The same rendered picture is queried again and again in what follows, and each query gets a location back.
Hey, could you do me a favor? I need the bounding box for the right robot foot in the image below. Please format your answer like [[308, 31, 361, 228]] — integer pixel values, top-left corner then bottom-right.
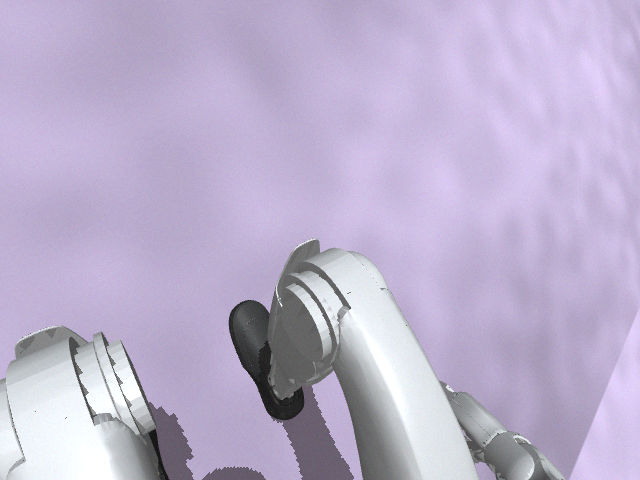
[[229, 300, 304, 420]]

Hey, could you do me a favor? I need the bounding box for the right robot arm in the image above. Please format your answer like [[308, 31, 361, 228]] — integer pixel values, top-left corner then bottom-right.
[[484, 432, 565, 480]]

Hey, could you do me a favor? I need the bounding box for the left robot foot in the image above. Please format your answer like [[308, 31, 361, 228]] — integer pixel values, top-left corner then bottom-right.
[[149, 429, 169, 480]]

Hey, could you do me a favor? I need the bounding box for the right robot hand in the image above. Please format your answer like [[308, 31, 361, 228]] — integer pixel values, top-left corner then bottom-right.
[[439, 380, 510, 464]]

